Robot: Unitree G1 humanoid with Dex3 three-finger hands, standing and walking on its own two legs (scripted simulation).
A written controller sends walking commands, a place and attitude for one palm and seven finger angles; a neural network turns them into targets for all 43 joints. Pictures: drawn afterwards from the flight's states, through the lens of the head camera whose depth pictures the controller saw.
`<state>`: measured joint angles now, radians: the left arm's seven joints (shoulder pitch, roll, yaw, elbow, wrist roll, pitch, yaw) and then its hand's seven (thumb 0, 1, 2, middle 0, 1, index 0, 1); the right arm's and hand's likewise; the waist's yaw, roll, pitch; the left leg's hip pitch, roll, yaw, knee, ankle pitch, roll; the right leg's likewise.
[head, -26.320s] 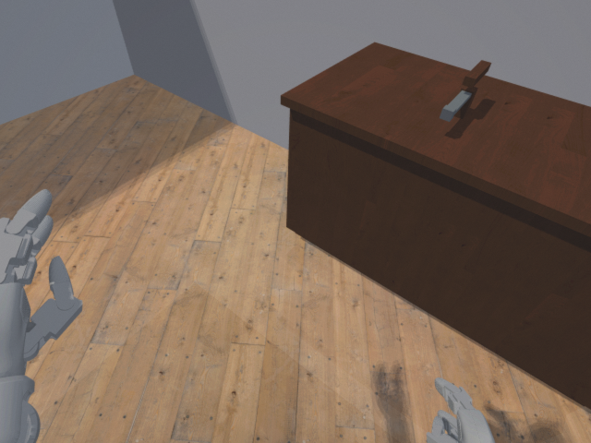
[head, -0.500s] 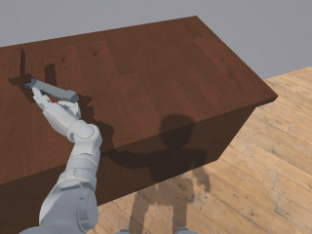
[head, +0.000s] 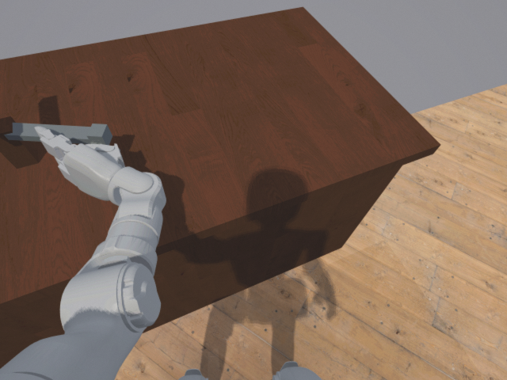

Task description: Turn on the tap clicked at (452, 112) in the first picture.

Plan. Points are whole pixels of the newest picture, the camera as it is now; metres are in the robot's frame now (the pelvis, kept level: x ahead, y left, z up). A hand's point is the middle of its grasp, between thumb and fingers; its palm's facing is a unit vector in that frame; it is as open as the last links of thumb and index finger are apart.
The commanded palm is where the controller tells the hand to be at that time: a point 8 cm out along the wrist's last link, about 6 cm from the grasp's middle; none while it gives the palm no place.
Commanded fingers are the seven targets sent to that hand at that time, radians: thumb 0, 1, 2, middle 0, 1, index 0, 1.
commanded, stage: push the lever round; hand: left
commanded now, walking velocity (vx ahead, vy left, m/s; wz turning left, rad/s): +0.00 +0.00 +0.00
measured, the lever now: (100, 136) +0.50 +0.23 +0.07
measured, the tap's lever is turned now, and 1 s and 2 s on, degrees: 65 81 81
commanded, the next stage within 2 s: lift the hand up off the lever in 0.32 s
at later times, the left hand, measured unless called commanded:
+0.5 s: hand (121, 132) +0.52 +0.20 +0.07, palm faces +0.83 -0.54 -0.13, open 7.9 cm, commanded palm +0.45 +0.20 +0.07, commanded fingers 0.00 0.90 0.90 -0.15 -0.15 -0.15 -0.15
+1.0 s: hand (116, 138) +0.48 +0.20 +0.09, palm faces +0.83 -0.55 -0.10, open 7.8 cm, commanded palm +0.43 +0.20 +0.09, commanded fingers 0.00 0.90 0.90 -0.15 -0.15 -0.15 -0.15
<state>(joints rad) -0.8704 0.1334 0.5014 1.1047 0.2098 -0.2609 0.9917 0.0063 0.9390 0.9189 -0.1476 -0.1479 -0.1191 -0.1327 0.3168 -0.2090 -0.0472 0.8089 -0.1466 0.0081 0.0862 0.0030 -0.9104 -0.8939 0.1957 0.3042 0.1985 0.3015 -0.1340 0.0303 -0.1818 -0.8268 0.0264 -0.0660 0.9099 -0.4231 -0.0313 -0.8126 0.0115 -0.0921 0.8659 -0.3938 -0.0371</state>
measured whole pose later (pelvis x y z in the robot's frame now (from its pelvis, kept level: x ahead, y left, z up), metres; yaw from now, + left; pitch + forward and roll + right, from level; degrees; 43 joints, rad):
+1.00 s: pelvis +0.02 +0.01 +0.01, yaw +0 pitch +17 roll -2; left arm -0.79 0.07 0.46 0.94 0.19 -0.17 0.96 0.02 0.90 0.90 -0.15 -0.15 -0.15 -0.15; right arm 0.33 -0.20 -0.06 0.80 -0.15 0.00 0.11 0.00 -0.91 -0.89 0.20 0.30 0.20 0.30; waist -0.12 0.04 -0.18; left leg -0.72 0.03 -0.06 0.85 -0.43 -0.03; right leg -0.70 0.02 -0.09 0.79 -0.39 -0.03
